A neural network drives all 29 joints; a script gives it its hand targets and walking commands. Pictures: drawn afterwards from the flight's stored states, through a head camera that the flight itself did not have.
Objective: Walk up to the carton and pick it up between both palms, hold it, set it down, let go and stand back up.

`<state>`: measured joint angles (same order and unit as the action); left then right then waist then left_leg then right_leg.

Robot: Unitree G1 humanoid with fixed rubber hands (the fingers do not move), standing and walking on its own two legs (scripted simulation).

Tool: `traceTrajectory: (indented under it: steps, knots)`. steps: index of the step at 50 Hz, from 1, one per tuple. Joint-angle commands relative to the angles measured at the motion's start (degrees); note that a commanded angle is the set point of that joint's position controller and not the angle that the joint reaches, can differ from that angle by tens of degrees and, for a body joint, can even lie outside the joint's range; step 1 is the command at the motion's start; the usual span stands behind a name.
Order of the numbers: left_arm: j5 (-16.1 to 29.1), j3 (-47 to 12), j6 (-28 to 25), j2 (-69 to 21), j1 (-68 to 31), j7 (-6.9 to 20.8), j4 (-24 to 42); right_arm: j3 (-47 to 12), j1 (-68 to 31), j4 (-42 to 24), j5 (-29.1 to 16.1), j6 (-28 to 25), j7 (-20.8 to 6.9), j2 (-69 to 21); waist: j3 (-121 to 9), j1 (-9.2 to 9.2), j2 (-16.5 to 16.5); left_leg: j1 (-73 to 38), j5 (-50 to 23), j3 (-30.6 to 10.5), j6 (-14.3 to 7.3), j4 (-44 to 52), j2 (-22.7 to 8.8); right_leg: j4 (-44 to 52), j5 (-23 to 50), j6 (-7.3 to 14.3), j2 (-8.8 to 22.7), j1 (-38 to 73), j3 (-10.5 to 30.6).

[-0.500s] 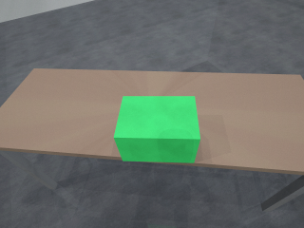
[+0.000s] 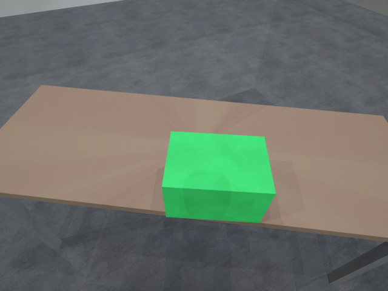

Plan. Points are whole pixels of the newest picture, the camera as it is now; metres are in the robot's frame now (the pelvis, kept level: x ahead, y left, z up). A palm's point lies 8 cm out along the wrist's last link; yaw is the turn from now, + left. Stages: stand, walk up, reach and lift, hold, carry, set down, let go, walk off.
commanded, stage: walk up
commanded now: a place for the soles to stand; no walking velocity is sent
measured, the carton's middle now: (215, 176) +0.42 -0.05 -0.07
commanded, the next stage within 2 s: reach and lift in 1.40 s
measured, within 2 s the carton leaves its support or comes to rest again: neither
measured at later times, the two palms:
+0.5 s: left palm out of the picture +0.03 +0.25 -0.12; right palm out of the picture +0.05 -0.26 -0.12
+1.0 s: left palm out of the picture +0.01 +0.24 -0.12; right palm out of the picture +0.06 -0.27 -0.12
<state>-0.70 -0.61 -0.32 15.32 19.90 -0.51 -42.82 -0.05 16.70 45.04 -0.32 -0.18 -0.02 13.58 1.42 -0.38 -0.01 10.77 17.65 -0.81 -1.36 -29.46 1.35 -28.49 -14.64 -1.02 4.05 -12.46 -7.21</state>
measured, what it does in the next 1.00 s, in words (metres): stands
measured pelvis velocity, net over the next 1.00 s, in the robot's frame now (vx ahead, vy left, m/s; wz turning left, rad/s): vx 0.01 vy -0.02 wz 0.05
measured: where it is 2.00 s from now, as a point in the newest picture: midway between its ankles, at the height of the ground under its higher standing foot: outside the picture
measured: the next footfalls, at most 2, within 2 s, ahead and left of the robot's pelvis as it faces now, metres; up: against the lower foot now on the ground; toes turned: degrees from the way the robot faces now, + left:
none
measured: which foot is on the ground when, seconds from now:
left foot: down 0.00-1.00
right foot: down 0.00-1.00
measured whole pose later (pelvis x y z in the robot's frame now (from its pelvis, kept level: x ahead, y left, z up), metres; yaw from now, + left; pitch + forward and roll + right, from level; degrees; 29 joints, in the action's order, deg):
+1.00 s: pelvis +0.01 -0.02 +0.00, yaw +3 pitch -1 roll +0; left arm -0.5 -0.5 -0.1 14.5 20.8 -0.7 -49.4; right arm 0.6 19.5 48.1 0.6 -0.3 0.8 13.8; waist 1.7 -0.5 -0.8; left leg 10.1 17.5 -4.1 0.4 -29.0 0.7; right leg -28.4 -16.0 0.7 3.4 -10.7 -10.5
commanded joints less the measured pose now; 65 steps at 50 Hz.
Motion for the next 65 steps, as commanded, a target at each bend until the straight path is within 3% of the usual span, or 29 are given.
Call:
traceTrajectory:
  steps: [1,13,16,23,28,36,40,45,53,56,65]
  knots:
    - [0.1,2.0,-0.9,6.5,2.0,-0.5,3.1,2.3,2.0,-4.1,0.1,-0.9,0.6,9.0,-1.8,0.06,-1.6,2.6,-20.9,-7.5,-0.2,5.8,-6.6,1.6,11.6,2.9,3.7,5.0,4.8]
    - [0.2,2.2,-0.7,7.5,0.7,-0.5,1.3,2.2,2.6,-3.1,0.2,-0.8,0.4,8.2,0.6,0.24,0.3,4.4,-13.2,-6.9,-0.3,7.0,-5.3,4.1,7.4,3.2,4.6,4.8,5.0]
    - [0.2,2.1,-0.9,7.4,1.2,-0.5,0.8,2.3,2.4,-2.7,0.4,-0.8,0.5,8.4,0.0,0.04,-1.1,3.5,-12.6,-6.6,-0.5,6.8,-5.1,4.7,6.8,3.2,4.8,4.5,5.3]
    - [0.2,2.0,-0.9,7.3,1.4,-0.5,-0.6,2.1,3.2,-1.5,0.3,-0.9,0.5,8.2,1.1,0.2,-0.8,4.3,-10.4,-6.8,-0.5,7.4,-5.0,6.0,4.9,3.3,4.8,4.2,5.2]
    - [0.0,2.3,-0.6,6.9,2.0,-0.3,-1.9,2.8,3.8,-1.7,0.8,-1.2,0.6,8.5,2.8,0.03,-0.8,6.4,-1.7,-8.1,-0.6,8.9,-4.8,6.0,-2.8,3.5,3.6,3.3,4.6]
    - [0.0,2.3,-0.9,7.3,3.4,-0.4,-3.1,2.7,4.8,-1.2,1.0,-1.4,0.8,7.9,2.5,0.0,-1.1,5.7,-5.7,-7.5,-0.5,6.9,-4.3,6.6,-0.4,3.7,4.3,3.2,5.0]
    - [0.1,2.3,-0.9,7.2,3.7,-0.5,-3.5,2.5,5.2,-1.0,1.0,-1.5,1.0,7.6,0.9,0.12,0.3,3.2,-11.4,-7.4,-0.5,5.0,-4.5,5.8,5.6,4.1,4.7,3.7,4.5]
    - [0.2,2.3,-0.7,7.3,3.7,-0.6,-3.5,2.4,5.1,-0.6,0.8,-1.3,1.2,7.6,0.1,0.02,-0.1,3.1,-13.7,-7.4,-0.4,4.2,-4.5,5.0,8.1,4.1,4.7,4.6,3.8]
    - [0.2,2.2,-0.3,7.1,3.6,-0.6,-3.7,2.3,4.5,-0.2,0.9,-1.1,1.5,7.4,1.6,-0.17,-0.9,4.0,-13.6,-7.8,-0.3,3.8,-4.4,5.0,7.9,4.1,5.0,4.2,3.7]
    - [0.1,2.1,-0.2,6.8,3.1,-0.6,-3.8,2.4,4.5,0.0,0.8,-1.1,1.5,7.7,2.5,-0.11,0.2,4.8,-13.9,-8.2,-0.3,4.2,-4.5,4.8,7.7,4.0,4.5,4.2,3.2]
    - [0.1,2.2,-0.2,7.1,2.7,-0.6,-3.9,2.4,4.2,0.4,0.8,-1.2,1.6,7.7,1.5,-0.24,-1.7,5.5,-11.9,-8.7,-0.2,4.5,-4.2,5.3,5.5,4.2,4.8,5.7,3.1]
